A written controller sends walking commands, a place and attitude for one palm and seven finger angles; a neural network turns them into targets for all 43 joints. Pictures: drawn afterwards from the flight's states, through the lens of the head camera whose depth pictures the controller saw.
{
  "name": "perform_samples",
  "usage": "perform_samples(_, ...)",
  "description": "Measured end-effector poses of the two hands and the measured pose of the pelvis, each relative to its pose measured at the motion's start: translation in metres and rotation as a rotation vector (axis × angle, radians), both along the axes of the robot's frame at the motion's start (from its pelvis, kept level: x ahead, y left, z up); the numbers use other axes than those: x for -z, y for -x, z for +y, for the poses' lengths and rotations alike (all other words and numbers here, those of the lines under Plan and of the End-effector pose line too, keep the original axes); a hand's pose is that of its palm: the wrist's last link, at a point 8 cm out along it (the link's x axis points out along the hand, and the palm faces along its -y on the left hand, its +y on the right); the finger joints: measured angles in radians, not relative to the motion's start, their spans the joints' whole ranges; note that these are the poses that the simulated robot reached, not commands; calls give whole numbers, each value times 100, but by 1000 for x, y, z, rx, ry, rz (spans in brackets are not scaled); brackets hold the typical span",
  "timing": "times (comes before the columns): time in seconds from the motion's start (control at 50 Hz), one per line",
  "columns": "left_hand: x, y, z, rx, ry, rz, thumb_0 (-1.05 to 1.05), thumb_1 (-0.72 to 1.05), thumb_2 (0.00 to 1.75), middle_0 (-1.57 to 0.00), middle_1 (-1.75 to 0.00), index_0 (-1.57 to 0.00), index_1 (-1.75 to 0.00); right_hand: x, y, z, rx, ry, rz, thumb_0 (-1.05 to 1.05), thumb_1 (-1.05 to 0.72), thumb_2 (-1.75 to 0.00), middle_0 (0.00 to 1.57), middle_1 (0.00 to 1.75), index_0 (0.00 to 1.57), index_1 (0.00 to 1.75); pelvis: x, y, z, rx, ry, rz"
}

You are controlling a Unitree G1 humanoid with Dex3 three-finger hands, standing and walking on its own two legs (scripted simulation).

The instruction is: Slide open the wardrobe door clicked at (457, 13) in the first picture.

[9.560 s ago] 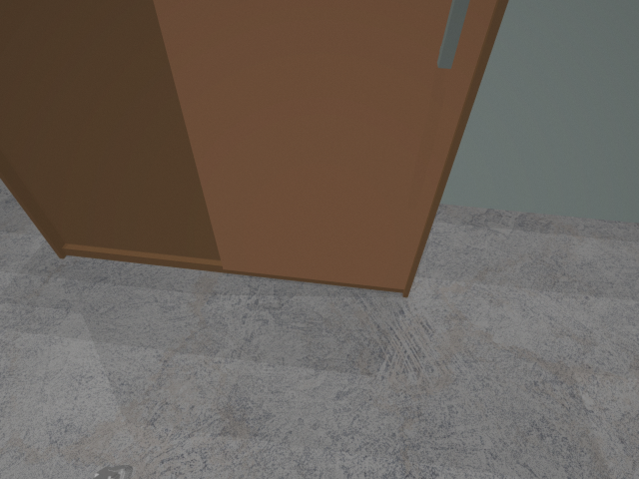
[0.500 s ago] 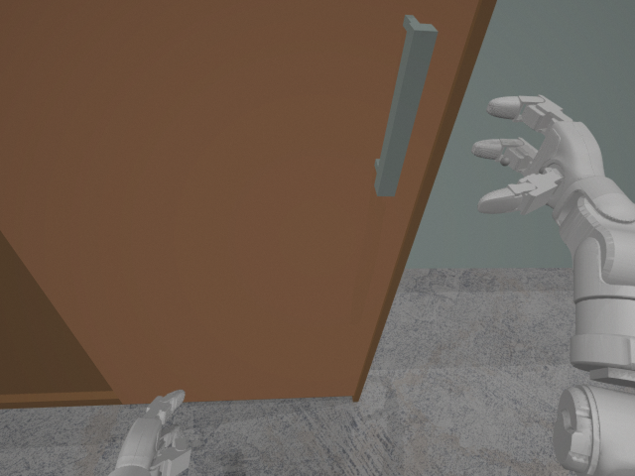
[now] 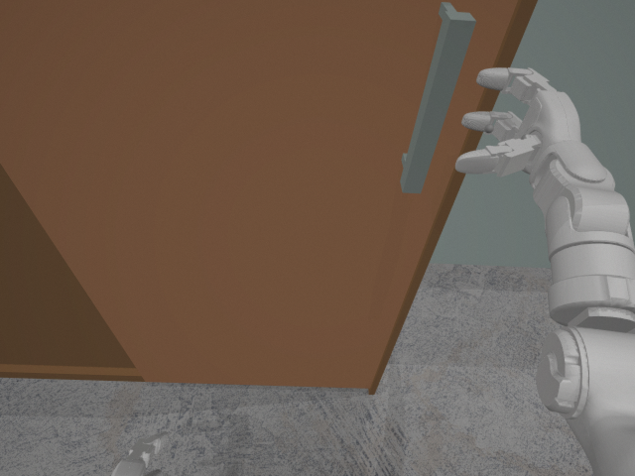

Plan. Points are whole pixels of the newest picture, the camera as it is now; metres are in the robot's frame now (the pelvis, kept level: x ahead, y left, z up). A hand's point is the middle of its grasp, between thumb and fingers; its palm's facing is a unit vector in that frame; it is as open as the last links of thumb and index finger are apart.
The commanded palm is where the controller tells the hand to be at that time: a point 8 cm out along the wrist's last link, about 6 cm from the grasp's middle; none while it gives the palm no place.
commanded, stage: move the hooked fingers beside the handle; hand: right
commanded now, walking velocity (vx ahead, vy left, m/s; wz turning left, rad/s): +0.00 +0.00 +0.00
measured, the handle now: (427, 106) +0.50 -0.08 +0.25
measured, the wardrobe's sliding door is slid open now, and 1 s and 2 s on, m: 0.00 0.00 0.00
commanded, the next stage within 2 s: feel for the door with the fingertips in 0.80 s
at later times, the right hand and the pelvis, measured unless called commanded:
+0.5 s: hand (504, 133) +0.45 -0.16 +0.25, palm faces -0.05 +1.00 +0.00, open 14.0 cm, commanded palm +0.44 -0.20 +0.25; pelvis +0.00 +0.00 +0.00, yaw +0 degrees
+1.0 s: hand (485, 129) +0.47 -0.14 +0.24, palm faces -0.06 +1.00 -0.01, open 14.0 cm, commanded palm +0.44 -0.18 +0.25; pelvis +0.01 -0.01 +0.00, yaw +1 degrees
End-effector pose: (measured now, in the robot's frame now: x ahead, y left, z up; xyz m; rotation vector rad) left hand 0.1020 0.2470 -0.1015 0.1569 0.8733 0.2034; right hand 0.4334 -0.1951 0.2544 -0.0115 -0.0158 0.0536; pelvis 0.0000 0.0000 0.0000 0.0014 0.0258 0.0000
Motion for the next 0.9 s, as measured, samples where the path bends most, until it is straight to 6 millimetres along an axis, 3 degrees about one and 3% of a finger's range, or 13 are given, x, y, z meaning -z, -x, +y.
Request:
perform_samples(0.12, 4, 21, 4, -36, 1, 43, 1, 90, 90, -20, -30, -20, -30, 1, -12, 5, 2, -21, -1, -2, 50, -30, 31, 120, 30, 120, 0, -2, -1, -16, 1, 13)
perform_samples(0.26, 5, 33, 7, -65, 5, 61, 1, 90, 90, -20, -30, -20, -30, 7, -8, -7, 10, -16, -19, -2, 49, -30, 31, 120, 30, 120, -1, -5, -1, -29, -1, 8)
perform_samples(0.42, 0, 19, 7, -35, -19, 35, 1, 90, 90, -20, -30, -20, -30, 13, 0, -20, 16, -6, -1, -2, 50, -30, 30, 120, 30, 120, -1, -2, -2, -12, -6, 5)
perform_samples(0.64, -6, -9, -6, 14, -11, -28, 1, 90, 90, -20, -30, -20, -30, 5, -6, -10, -13, -9, 9, -2, 50, -30, 30, 120, 30, 120, 0, -2, -8, -2, -6, 16)
perform_samples(0.9, 2, 8, -15, -9, 19, 34, 1, 90, 90, -20, -30, -20, -30, 10, -16, -4, -1, -8, 2, -2, 50, -30, 31, 121, 30, 120, 0, -6, -10, -18, -5, 20)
